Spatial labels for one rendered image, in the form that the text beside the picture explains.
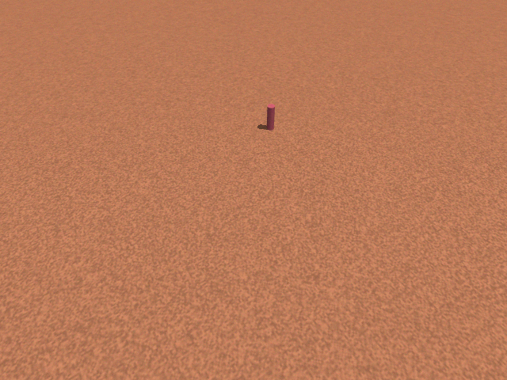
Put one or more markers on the can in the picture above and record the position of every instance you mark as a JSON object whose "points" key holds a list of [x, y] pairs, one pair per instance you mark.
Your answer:
{"points": [[270, 116]]}

